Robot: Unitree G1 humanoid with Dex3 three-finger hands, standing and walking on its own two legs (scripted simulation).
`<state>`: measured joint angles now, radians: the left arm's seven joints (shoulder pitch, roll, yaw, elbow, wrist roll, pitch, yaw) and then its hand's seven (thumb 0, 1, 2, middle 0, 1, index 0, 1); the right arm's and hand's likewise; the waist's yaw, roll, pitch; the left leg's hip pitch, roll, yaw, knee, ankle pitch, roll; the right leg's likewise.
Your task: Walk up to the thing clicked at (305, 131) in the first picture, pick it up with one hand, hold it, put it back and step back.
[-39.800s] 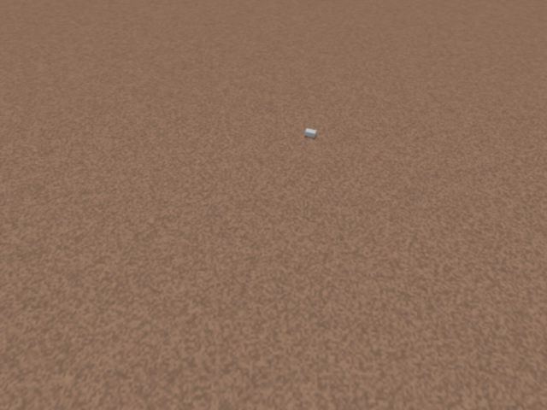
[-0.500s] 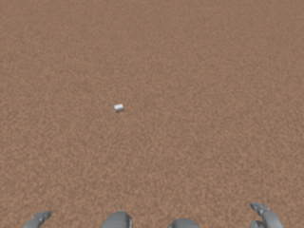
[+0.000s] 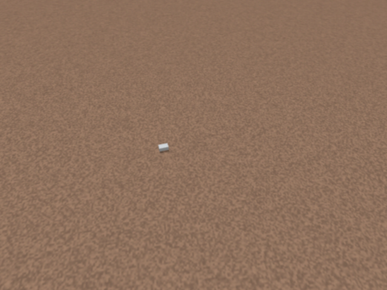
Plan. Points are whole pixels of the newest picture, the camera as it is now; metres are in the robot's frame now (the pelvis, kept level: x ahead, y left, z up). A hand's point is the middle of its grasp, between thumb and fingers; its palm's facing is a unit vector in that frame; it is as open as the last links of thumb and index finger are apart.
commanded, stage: step back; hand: left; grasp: from above
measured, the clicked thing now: (163, 147) +1.09 +0.21 -0.75
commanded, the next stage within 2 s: stand in 0.76 s
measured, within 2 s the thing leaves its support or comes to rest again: neither
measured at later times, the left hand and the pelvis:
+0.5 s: hand out of the picture +0.10 +0.27 -0.16, palm faces +0.03 -0.94 -0.35, open 7.3 cm; pelvis +0.04 +0.01 +0.00, yaw +0 degrees
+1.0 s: hand out of the picture +0.15 +0.25 -0.14, palm faces -0.04 -0.94 -0.33, open 7.3 cm; pelvis +0.05 +0.01 +0.02, yaw -1 degrees
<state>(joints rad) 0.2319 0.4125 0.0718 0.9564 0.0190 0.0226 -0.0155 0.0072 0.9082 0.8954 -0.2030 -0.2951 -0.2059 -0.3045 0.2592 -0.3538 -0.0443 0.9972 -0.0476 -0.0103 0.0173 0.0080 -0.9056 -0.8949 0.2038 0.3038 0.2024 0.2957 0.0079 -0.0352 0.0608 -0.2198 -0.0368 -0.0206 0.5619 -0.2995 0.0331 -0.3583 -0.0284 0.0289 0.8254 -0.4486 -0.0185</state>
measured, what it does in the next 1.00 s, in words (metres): steps on the spot: left foot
